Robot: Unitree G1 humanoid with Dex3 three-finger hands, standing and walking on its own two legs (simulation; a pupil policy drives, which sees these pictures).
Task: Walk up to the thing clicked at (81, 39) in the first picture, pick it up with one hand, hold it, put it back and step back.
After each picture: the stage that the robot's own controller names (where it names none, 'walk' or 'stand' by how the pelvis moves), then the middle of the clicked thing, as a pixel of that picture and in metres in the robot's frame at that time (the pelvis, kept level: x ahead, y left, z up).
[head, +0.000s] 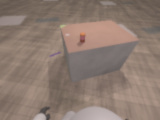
stand; (82, 37) +0.89 +0.13 -0.02
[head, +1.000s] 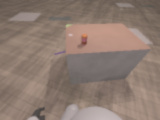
rise first; (84, 39) +0.82 +0.14 +0.00
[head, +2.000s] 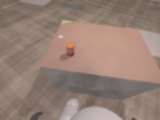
rise first; (70, 50) +0.51 +0.24 +0.00
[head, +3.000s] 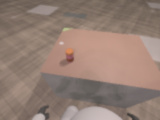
stand; (69, 55) +0.50 +0.20 +0.00
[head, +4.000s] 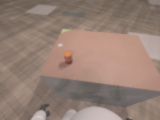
stand; (68, 58) +0.49 +0.21 -0.02
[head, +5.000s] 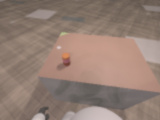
stand; (66, 59) +0.49 +0.23 -0.02
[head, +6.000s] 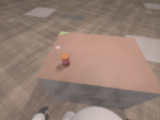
stand; (65, 60) +0.47 +0.23 -0.02
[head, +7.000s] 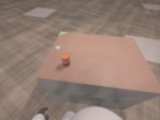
stand; (65, 60) +0.47 +0.23 -0.02
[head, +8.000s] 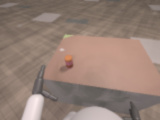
rise first; (69, 62) +0.47 +0.23 -0.02
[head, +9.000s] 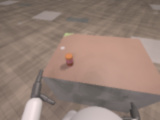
go down; (69, 60) +0.48 +0.22 -0.02
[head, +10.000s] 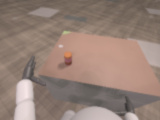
go down; (68, 59) +0.49 +0.21 -0.01
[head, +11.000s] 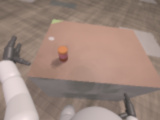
go down; (63, 54) +0.46 +0.20 +0.03
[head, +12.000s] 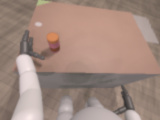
close in; (54, 43) +0.49 +0.22 +0.06
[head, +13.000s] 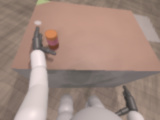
close; (52, 40) +0.50 +0.22 +0.08
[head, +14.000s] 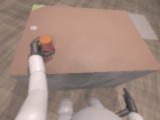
lift; (48, 46) +0.48 +0.23 +0.07
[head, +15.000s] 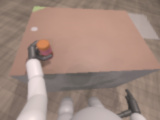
lift; (46, 50) +0.45 +0.25 +0.08
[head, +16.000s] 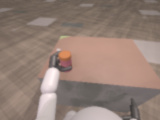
lift; (66, 61) +0.32 +0.16 +0.18
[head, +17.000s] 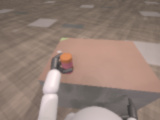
hold; (67, 64) +0.31 +0.15 +0.17
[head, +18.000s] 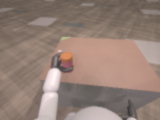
hold; (67, 62) +0.32 +0.15 +0.17
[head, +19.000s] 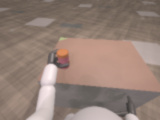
crouch; (63, 59) +0.35 +0.18 +0.17
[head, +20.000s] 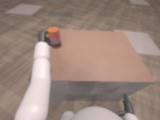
lower; (55, 38) +0.47 +0.21 +0.20
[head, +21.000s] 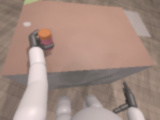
lower; (46, 40) +0.51 +0.22 +0.08
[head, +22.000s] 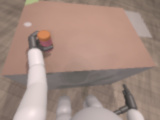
lower; (46, 41) +0.50 +0.23 +0.08
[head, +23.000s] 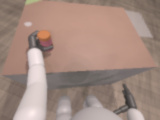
lower; (46, 41) +0.50 +0.23 +0.08
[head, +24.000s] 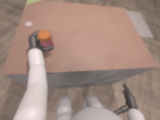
lower; (46, 41) +0.50 +0.23 +0.08
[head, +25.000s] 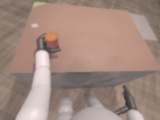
open; (52, 43) +0.50 +0.21 +0.07
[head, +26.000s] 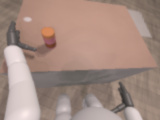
sink last; (49, 39) +0.50 +0.21 +0.08
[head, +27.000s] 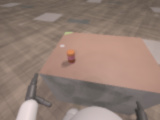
sink last; (71, 56) +0.50 +0.21 +0.03
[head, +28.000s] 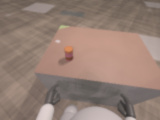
stand; (69, 54) +0.49 +0.20 +0.04
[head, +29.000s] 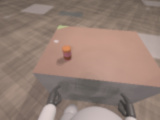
stand; (67, 53) +0.49 +0.21 +0.05
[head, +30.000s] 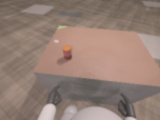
stand; (67, 53) +0.50 +0.21 +0.05
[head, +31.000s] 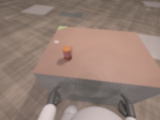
stand; (67, 53) +0.49 +0.21 +0.04
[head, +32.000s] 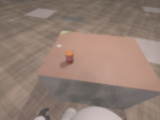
stand; (69, 57) +0.50 +0.20 +0.00
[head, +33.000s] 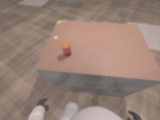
walk; (66, 50) +0.52 +0.22 -0.01
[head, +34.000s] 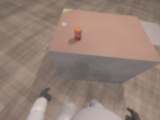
walk; (77, 34) +0.69 +0.16 +0.00
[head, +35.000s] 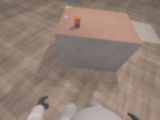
walk; (77, 22) +0.97 +0.21 -0.01
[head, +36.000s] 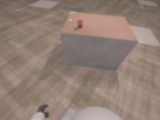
stand; (80, 23) +1.11 +0.21 -0.01
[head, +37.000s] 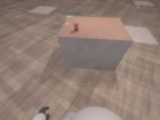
stand; (76, 26) +1.12 +0.25 -0.03
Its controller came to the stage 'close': yes
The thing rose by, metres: 0.21
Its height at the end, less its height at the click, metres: +0.00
